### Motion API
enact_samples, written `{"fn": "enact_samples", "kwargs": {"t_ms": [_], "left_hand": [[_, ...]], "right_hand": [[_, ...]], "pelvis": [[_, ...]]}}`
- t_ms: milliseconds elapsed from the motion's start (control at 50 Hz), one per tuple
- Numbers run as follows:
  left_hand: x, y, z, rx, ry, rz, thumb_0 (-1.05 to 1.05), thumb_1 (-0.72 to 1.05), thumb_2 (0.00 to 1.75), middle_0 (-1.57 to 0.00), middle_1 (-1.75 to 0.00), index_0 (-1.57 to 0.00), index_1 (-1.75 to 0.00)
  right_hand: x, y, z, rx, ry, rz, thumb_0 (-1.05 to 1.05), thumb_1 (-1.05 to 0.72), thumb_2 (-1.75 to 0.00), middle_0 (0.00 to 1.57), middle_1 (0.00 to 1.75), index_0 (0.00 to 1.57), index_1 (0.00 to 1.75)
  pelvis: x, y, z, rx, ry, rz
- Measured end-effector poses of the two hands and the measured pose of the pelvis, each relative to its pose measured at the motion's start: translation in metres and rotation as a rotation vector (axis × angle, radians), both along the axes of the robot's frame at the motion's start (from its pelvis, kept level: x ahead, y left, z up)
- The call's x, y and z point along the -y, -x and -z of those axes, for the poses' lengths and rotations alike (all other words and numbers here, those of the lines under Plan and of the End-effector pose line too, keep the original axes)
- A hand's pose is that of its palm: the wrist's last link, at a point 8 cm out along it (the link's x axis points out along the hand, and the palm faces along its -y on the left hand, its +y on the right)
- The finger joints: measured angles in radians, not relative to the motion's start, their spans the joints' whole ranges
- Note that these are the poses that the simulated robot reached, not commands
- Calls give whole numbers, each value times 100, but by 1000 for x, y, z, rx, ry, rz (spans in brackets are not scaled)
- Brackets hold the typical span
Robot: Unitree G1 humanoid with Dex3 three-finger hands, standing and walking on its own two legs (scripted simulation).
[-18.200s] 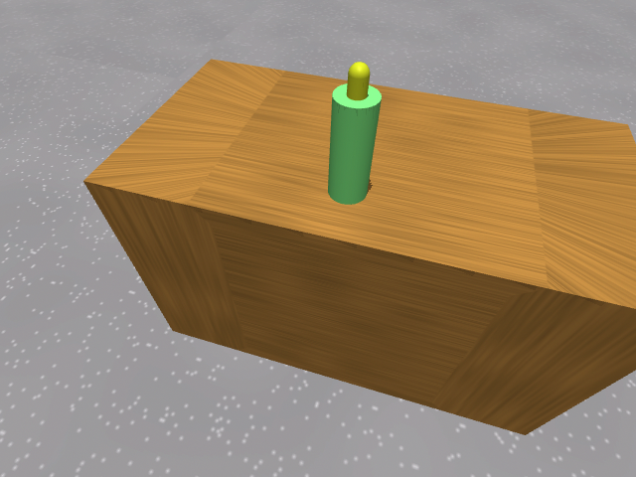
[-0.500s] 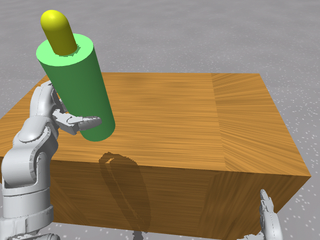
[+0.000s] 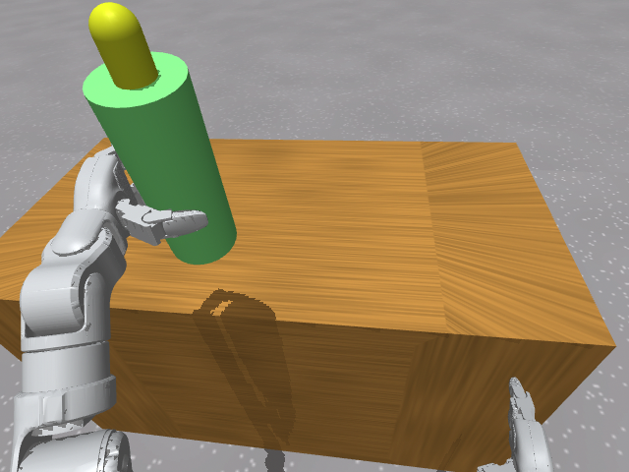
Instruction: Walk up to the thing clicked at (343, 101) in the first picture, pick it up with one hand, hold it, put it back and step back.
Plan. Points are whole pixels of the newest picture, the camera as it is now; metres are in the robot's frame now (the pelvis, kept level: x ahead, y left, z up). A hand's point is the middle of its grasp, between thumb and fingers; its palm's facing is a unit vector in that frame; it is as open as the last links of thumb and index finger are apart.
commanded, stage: crouch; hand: left
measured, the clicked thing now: (169, 155) +0.34 +0.15 +0.29
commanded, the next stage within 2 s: lower in 1.10 s
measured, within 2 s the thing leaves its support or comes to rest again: neither
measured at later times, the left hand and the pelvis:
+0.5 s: hand (191, 217) +0.43 +0.19 +0.14, palm faces +0.16 -0.99 -0.05, open 11.5 cm; pelvis +0.01 +0.00 +0.00, yaw -2 degrees
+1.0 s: hand (202, 218) +0.47 +0.19 +0.10, palm faces +0.17 -0.98 -0.03, open 11.5 cm; pelvis +0.01 +0.01 -0.01, yaw -2 degrees
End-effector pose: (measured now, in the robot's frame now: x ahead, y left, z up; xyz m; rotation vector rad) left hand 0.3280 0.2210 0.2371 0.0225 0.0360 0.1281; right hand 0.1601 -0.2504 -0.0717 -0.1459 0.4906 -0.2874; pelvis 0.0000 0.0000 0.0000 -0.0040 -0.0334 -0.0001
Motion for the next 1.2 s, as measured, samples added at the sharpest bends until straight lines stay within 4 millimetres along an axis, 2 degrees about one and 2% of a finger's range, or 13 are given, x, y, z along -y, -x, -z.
{"fn": "enact_samples", "kwargs": {"t_ms": [200, 320, 480, 600, 700, 860, 980, 1200], "left_hand": [[-3, -42, 67, -134, 3, -35, -3, -61, 79, -63, -108, -73, -118], [-7, -53, 92, -121, -24, -40, -4, -61, 82, -62, -108, -72, -118], [-15, -67, 98, -69, -17, -38, -5, -61, 80, -61, -110, -71, -121], [-18, -81, 96, -51, -12, -29, -4, -61, 79, -61, -111, -71, -121], [-16, -93, 102, -55, -5, -18, -4, -61, 78, -62, -111, -72, -121], [-14, -105, 123, -69, 4, -26, -3, -61, 78, -63, -110, -73, -120], [-16, -108, 133, -61, 1, -43, -3, -61, 79, -63, -108, -73, -119], [-21, -116, 137, -50, -2, -47, -3, -61, 79, -64, -107, -73, -117]], "right_hand": [[8, 21, -2, -40, 29, 16, -1, 55, -4, 6, 5, 5, 5], [14, 20, -8, -31, 59, 34, -1, 55, -4, 6, 5, 5, 5], [3, 6, -13, -20, 56, 7, -1, 54, -5, 5, 5, 5, 5], [-4, 7, -6, -64, 29, -1, -1, 54, -5, 6, 5, 5, 5], [-4, 13, -1, -113, 21, 1, -1, 54, -5, 6, 5, 5, 5], [4, 18, -1, -166, 38, 18, -1, 54, -5, 6, 5, 5, 5], [7, 14, -3, -183, 47, 25, -1, 53, -5, 6, 5, 5, 5], [5, 4, -1, -187, 40, 18, -1, 52, -5, 6, 5, 5, 5]], "pelvis": [[4, 4, 1, -43, -2, 17], [2, 1, 2, -61, 4, 25], [-3, -6, 3, -79, 15, 27], [-6, -11, 3, -92, 18, 28], [-9, -11, 2, -103, 17, 31], [-9, -12, 3, -131, 18, 40], [-7, -14, 5, -150, 19, 42], [-5, -18, 10, -178, 22, 37]]}}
